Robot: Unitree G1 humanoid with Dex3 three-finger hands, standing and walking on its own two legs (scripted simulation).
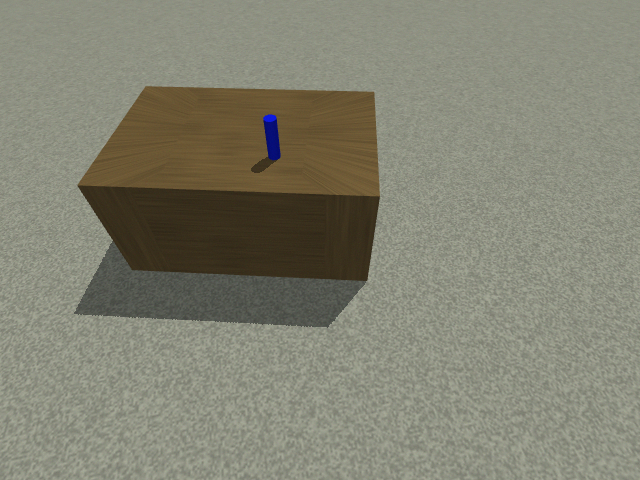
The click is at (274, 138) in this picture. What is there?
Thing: slim round
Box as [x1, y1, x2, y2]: [263, 115, 280, 159]
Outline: 266,115 264,116 263,120 268,156 271,159 277,159 280,155 276,117 274,115
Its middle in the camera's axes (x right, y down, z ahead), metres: -0.15 -0.33 +1.23
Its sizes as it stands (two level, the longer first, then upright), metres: 0.040 0.040 0.144
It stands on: a support 0.45 m high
